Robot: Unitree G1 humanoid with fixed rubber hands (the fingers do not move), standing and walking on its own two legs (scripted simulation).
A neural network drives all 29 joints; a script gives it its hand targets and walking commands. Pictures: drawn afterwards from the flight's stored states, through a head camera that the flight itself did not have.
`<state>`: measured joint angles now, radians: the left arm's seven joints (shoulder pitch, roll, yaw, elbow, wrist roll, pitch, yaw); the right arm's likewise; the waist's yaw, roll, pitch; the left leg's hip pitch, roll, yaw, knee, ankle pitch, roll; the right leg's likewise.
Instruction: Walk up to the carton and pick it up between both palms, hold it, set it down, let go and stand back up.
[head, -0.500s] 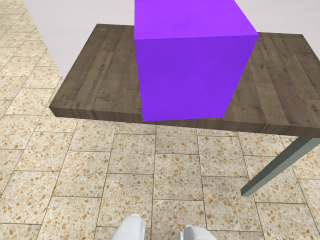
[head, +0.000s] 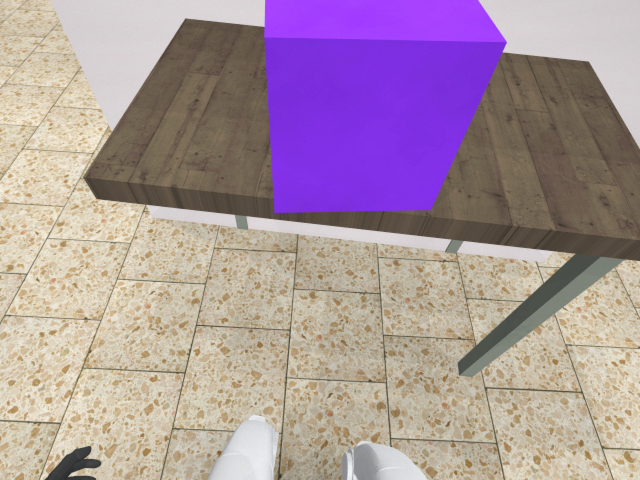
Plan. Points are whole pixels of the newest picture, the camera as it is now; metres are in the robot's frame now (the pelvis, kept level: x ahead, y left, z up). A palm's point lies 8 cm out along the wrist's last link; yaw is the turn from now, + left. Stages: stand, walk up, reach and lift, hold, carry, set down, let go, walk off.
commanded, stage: walk up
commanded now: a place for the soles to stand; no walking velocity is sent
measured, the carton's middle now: (352, 73) +0.60 -0.01 +0.17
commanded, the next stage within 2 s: none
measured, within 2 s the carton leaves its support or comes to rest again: neither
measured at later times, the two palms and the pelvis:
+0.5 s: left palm out of the picture +0.08 +0.36 -0.10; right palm out of the picture +0.05 -0.29 -0.06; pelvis -0.01 +0.04 +0.01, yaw +0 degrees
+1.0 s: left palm out of the picture +0.07 +0.34 -0.10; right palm out of the picture +0.07 -0.30 -0.07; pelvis +0.00 +0.03 +0.01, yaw +0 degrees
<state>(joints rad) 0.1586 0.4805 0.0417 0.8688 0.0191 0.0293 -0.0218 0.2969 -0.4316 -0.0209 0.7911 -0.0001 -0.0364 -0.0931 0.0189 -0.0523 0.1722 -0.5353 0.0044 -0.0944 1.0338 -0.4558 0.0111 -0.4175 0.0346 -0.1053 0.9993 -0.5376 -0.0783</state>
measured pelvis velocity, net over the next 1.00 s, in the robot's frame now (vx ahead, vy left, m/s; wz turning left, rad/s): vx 0.00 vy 0.03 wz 0.01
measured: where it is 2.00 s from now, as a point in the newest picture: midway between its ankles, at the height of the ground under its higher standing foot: outside the picture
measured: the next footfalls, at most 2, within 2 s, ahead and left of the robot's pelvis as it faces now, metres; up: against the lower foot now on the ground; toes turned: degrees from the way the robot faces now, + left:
left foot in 0.34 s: +0.08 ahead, +0.15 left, +0.00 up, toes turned -4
right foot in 0.64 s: +0.06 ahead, -0.07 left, +0.00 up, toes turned -3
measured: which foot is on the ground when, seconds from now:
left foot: up 0.00-0.32, down 0.34-1.00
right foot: down 0.00-0.40, up 0.42-0.62, down 0.64-1.00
